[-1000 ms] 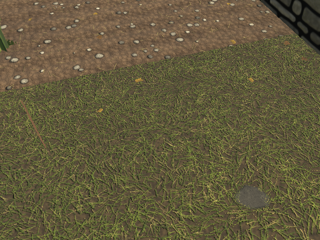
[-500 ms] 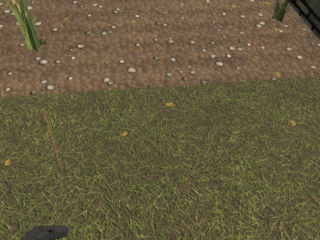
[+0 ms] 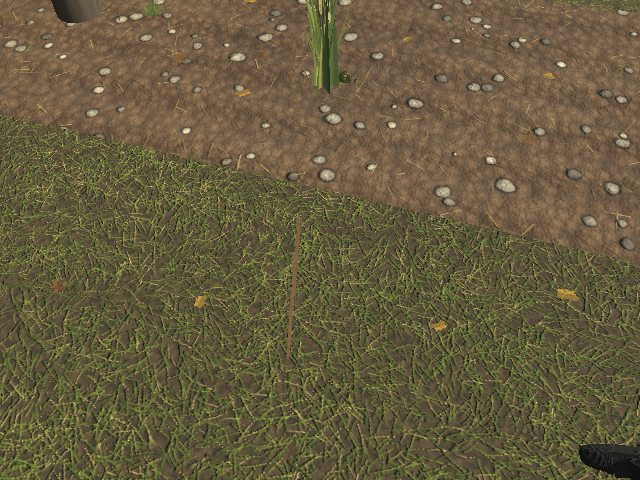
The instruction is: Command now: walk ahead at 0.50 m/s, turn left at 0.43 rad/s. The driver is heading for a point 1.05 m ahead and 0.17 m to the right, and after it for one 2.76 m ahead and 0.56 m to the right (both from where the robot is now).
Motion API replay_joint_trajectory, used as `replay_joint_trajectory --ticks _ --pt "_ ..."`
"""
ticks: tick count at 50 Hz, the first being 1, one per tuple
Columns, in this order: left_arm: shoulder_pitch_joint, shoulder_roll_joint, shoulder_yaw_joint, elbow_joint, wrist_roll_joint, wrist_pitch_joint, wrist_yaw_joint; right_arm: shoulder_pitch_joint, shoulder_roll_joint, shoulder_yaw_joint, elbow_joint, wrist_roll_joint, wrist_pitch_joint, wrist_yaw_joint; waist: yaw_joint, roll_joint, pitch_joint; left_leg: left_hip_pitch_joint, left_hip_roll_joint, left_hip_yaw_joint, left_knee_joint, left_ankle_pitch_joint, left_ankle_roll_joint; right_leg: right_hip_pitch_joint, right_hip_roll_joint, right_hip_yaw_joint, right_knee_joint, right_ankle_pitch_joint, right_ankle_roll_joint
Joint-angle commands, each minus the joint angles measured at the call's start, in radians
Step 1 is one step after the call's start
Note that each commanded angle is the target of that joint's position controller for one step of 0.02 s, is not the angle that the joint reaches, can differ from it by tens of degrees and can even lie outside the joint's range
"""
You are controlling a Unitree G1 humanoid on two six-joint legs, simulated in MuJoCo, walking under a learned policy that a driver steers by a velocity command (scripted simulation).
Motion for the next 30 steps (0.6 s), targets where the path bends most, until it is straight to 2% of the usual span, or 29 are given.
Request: replay_joint_trajectory --ticks 1,2,3,4,5,6,7,8,9,10,11,12,13,14,15,16,17,19,21,23,25,26,27,28,29,30 --pt "0.04 0.102 0.013 -0.039 -0.018 0.008 0.006 -0.199 0.015 0.021 -0.095 0.007 -0.026 0.034 0.043 -0.092 0.092 0.091 -0.028 0.056 -0.156 0.021 0.006 -0.079 -0.167 0.132 -0.066 0.201 -0.104" --pt "0.053 0.1 0.012 -0.031 -0.025 0.016 0.012 -0.191 0.02 0.026 -0.087 0.003 -0.033 0.035 0.035 -0.086 0.1 0.091 -0.018 0.044 -0.21 0.017 0.011 -0.037 -0.172 0.139 -0.015 0.214 -0.102" --pt "0.054 0.11 0.011 -0.022 -0.026 0.027 0.014 -0.138 0.013 0.024 -0.057 -0.001 -0.038 0.033 0.011 -0.078 0.093 0.122 0.002 0.028 -0.257 0.012 0.02 -0.003 -0.173 0.135 0.069 0.253 -0.104" --pt "0.037 0.119 0.014 -0.019 -0.026 0.037 0.013 -0.029 -0.002 0.015 -0.013 -0.006 -0.04 0.026 -0.045 -0.074 0.069 0.206 0.017 0.024 -0.313 0.001 0.037 0.005 -0.169 0.123 0.197 0.361 -0.104" --pt "0.016 0.13 0.016 -0.011 -0.027 0.042 0.01 0.148 -0.022 0.001 0.049 -0.018 -0.039 0.013 -0.14 -0.073 0.001 0.438 0.013 0.046 -0.374 0.053 0.07 -0.079 -0.143 0.091 0.396 0.45 -0.102" --pt "0.015 0.124 0.019 -0.003 -0.019 0.031 0.005 0.28 -0.061 -0.015 0.092 -0.029 -0.03 0.003 -0.228 0.041 -0.073 0.729 0.085 -0.024 -0.348 0.208 0.154 -0.296 -0.043 0.026 0.77 0.173 -0.064" --pt "0.091 0.074 -0.001 -0.055 0.01 0.007 -0.021 0.341 -0.125 -0.013 0.089 -0.049 -0.025 -0.006 -0.19 0.186 -0.249 1.118 0.201 -0.081 0.044 0.545 0.187 -0.641 -0.038 0.113 1.05 -0.165 -0.065" --pt "0.078 0.125 -0.006 -0.091 -0.028 -0.03 -0.041 0.418 -0.123 -0.02 0.081 -0.028 -0.014 -0.024 -0.26 0.242 -0.369 1.244 0.309 -0.195 0.077 0.5 0.269 -0.774 -0.036 0.319 0.963 -0.081 -0.08" --pt "0.046 0.174 0.008 -0.112 -0.04 -0.039 -0.048 0.375 -0.166 -0.034 0.081 -0.019 0.0 -0.033 -0.225 0.176 -0.375 1.213 0.32 -0.264 0.008 0.24 0.296 -0.853 -0.077 0.291 0.92 -0.018 -0.062" --pt "-0.004 0.144 -0.002 -0.151 -0.055 -0.042 -0.044 0.361 -0.207 -0.046 0.104 -0.015 0.008 -0.044 -0.177 0.144 -0.386 1.167 0.361 -0.458 -0.093 -0.318 0.34 -0.969 -0.095 0.265 0.95 0.043 -0.045" --pt "-0.061 0.136 0.001 -0.142 -0.034 -0.017 -0.014 0.22 -0.129 -0.021 0.057 -0.03 0.008 -0.049 -0.137 -0.072 -0.256 0.834 0.351 -0.459 -0.223 -0.339 0.314 -0.865 -0.119 0.233 0.802 0.219 0.001" --pt "-0.038 0.109 -0.001 -0.136 -0.012 0.012 0.004 0.144 -0.096 -0.009 0.055 -0.031 0.001 -0.045 -0.073 -0.078 -0.175 0.636 0.344 -0.467 -0.233 -0.243 0.336 -0.765 -0.131 0.244 0.741 0.23 0.041" --pt "-0.01 0.088 -0.007 -0.117 0.002 0.035 0.014 0.105 -0.062 0.004 0.062 -0.028 -0.01 -0.039 -0.039 -0.09 -0.119 0.487 0.328 -0.425 -0.251 -0.209 0.319 -0.69 -0.154 0.257 0.673 0.203 0.069" --pt "-0.023 0.08 -0.005 -0.123 0.012 0.041 0.018 0.079 -0.05 0.006 0.068 -0.026 -0.021 -0.038 -0.027 -0.068 -0.074 0.39 0.303 -0.372 -0.276 -0.241 0.285 -0.648 -0.175 0.265 0.569 0.211 0.077" --pt "-0.057 0.069 -0.007 -0.139 0.016 0.042 0.019 0.087 -0.06 0.003 0.084 -0.027 -0.029 -0.042 -0.036 -0.02 -0.053 0.33 0.252 -0.302 -0.3 -0.26 0.256 -0.601 -0.17 0.251 0.483 0.261 0.074" --pt "-0.11 0.061 -0.012 -0.156 0.02 0.037 0.018 0.106 -0.068 -0.002 0.1 -0.021 -0.034 -0.052 -0.055 0.012 -0.046 0.316 0.206 -0.231 -0.303 -0.261 0.226 -0.572 -0.161 0.238 0.381 0.345 0.058" --pt "-0.155 0.056 -0.014 -0.165 0.023 0.032 0.014 0.127 -0.073 -0.006 0.115 -0.017 -0.037 -0.063 -0.076 0.022 -0.045 0.309 0.164 -0.162 -0.303 -0.256 0.198 -0.531 -0.144 0.22 0.284 0.438 0.041" --pt "-0.225 0.048 -0.016 -0.185 0.013 0.027 0.001 0.149 -0.076 -0.007 0.133 -0.012 -0.035 -0.073 -0.104 0.028 -0.043 0.312 0.123 -0.098 -0.306 -0.263 0.169 -0.454 -0.093 0.18 0.147 0.571 0.013" --pt "-0.288 0.054 -0.013 -0.209 0.006 0.027 -0.009 0.199 -0.074 -0.009 0.165 0.001 -0.028 -0.07 -0.131 0.018 -0.023 0.367 0.135 -0.106 -0.301 -0.331 0.152 -0.44 -0.058 0.159 0.071 0.6 -0.014" --pt "-0.361 0.06 -0.006 -0.255 0.008 0.021 -0.023 0.235 -0.086 -0.013 0.189 0.009 -0.019 -0.068 -0.146 0.006 0.012 0.441 0.159 -0.135 -0.281 -0.348 0.136 -0.469 -0.04 0.158 0.012 0.546 -0.052" --pt "-0.319 0.072 0.002 -0.255 0.006 0.017 -0.038 0.235 -0.1 -0.016 0.2 0.007 -0.006 -0.068 -0.11 0.011 0.008 0.495 0.169 -0.134 -0.232 -0.335 0.107 -0.407 -0.02 0.135 -0.047 0.52 -0.093" --pt "-0.248 0.091 0.014 -0.235 0.007 0.019 -0.038 0.223 -0.096 -0.013 0.199 0.004 -0.002 -0.068 -0.075 -0.005 -0.02 0.485 0.136 -0.105 -0.159 -0.264 0.086 -0.295 0.002 0.116 -0.068 0.532 -0.115" --pt "-0.11 0.142 0.038 -0.204 0.011 0.02 -0.031 0.221 -0.071 -0.004 0.195 -0.007 -0.001 -0.07 -0.019 -0.053 -0.096 0.414 0.069 -0.041 0.023 -0.254 0.044 -0.091 -0.037 0.17 -0.053 0.594 -0.151" --pt "0.017 0.238 0.062 -0.198 0.022 0.021 -0.026 0.324 -0.005 0.018 0.186 -0.016 -0.017 -0.067 -0.016 -0.239 -0.253 0.131 -0.059 0.047 0.393 -0.518 -0.034 0.258 -0.252 0.497 -0.075 0.498 -0.282" --pt "0.101 0.225 0.062 -0.173 0.002 0.031 -0.033 0.33 -0.017 0.022 0.187 -0.012 -0.03 -0.061 0.015 -0.386 -0.352 -0.045 -0.119 0.01 0.617 -0.982 -0.058 0.375 -0.355 0.861 -0.263 0.222 -0.354" --pt "0.062 0.179 0.041 -0.184 -0.005 0.035 -0.034 0.267 -0.091 -0.002 0.176 0.008 -0.034 -0.057 0.02 -0.278 -0.24 -0.164 -0.066 -0.035 0.706 -0.96 -0.049 0.323 -0.345 0.847 -0.306 0.037 -0.311"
